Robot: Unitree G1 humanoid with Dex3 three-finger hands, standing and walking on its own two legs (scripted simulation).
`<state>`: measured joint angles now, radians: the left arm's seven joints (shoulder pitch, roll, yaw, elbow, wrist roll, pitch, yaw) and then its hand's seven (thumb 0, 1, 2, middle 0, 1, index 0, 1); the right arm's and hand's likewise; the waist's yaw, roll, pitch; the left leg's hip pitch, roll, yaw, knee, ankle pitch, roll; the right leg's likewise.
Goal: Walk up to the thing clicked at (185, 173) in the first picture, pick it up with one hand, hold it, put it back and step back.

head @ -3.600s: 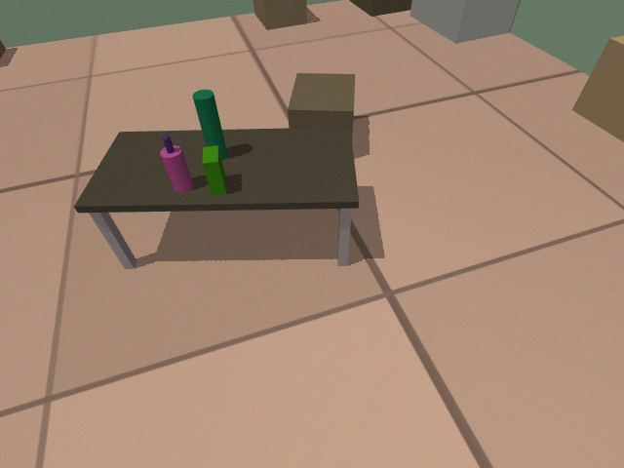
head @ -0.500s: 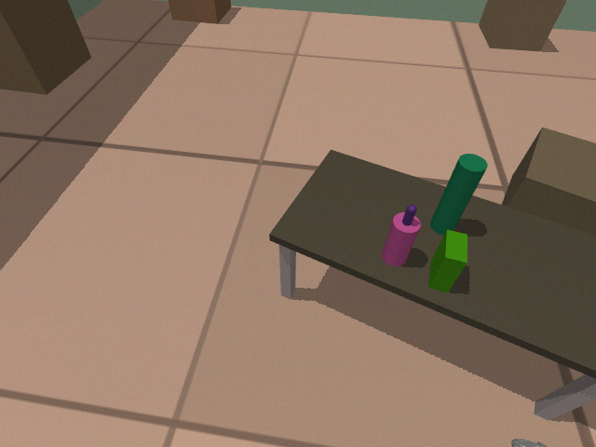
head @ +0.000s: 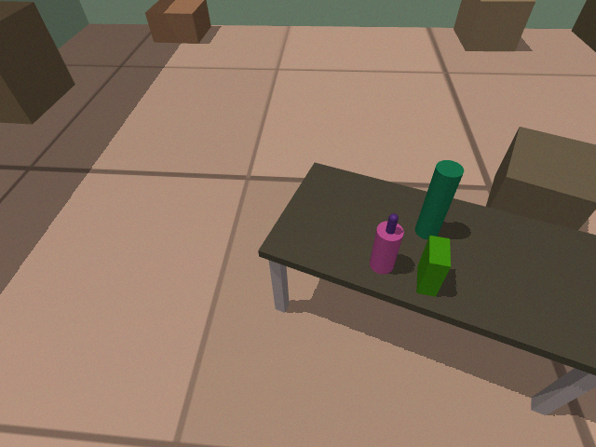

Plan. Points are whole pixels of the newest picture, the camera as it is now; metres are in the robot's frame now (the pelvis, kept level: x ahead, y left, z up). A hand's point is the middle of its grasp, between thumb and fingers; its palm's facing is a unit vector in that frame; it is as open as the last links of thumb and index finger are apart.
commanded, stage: walk up
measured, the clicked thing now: (387, 241) +0.68 -0.22 -0.29
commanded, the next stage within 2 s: stand in 0.44 s
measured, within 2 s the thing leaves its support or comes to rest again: neither
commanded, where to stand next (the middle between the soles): +0.05 -0.01 m, yaw +0 degrees
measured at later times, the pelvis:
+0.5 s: pelvis +0.01 +0.00 +0.00, yaw -1 degrees
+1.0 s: pelvis +0.01 +0.00 +0.01, yaw +0 degrees
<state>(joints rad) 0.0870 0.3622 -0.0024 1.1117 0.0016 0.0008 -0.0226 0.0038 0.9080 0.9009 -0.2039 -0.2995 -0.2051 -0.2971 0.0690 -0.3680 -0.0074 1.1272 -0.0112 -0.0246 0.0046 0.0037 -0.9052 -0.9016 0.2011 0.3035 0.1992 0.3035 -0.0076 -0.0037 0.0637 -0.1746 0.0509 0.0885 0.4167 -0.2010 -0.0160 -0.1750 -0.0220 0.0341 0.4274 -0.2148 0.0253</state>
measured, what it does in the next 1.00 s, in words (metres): stands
